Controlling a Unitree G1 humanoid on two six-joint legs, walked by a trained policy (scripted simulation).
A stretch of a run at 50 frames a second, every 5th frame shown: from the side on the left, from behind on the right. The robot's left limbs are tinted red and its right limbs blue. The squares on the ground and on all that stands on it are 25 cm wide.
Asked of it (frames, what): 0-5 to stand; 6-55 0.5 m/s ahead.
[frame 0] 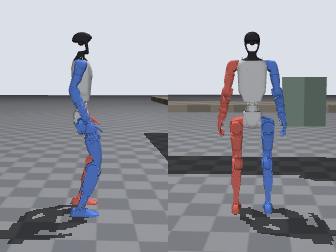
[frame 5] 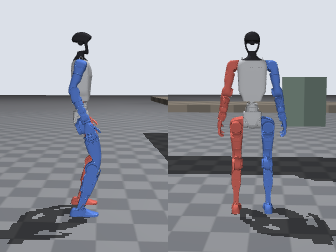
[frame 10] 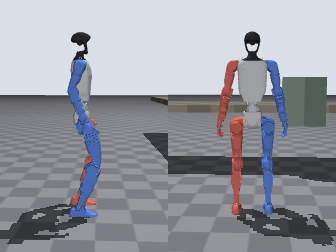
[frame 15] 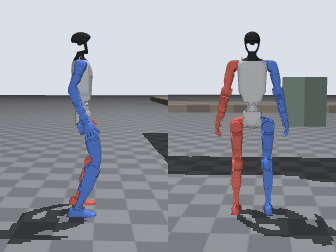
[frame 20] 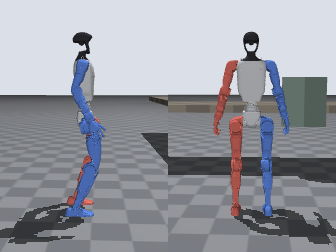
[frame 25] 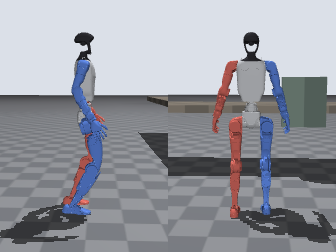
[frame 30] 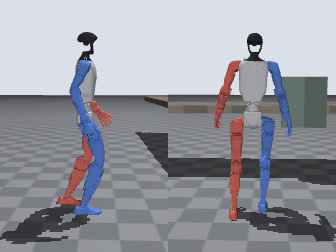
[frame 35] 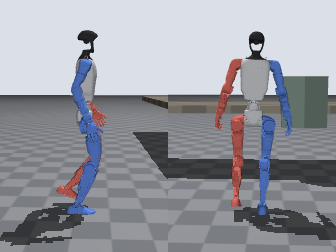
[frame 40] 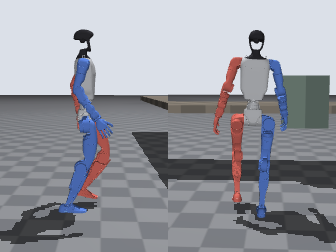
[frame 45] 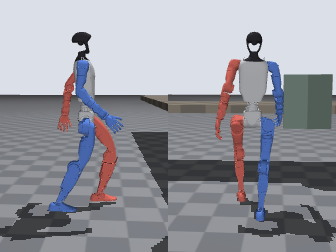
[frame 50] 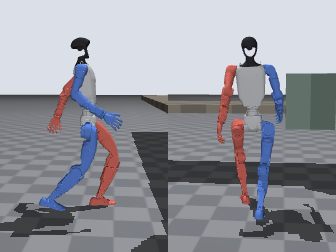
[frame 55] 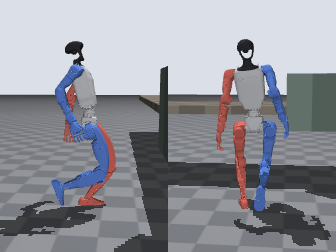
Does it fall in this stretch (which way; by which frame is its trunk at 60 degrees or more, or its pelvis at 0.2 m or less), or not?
no
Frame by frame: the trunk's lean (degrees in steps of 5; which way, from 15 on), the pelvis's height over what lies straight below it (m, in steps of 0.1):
0: 0, 0.8
5: 0, 0.8
10: 0, 0.8
15: 0, 0.8
20: 5, 0.8
25: 0, 0.8
30: 5, 0.8
35: 5, 0.8
40: 5, 0.8
45: 5, 0.8
50: 10, 0.7
55: 15 backward, 0.7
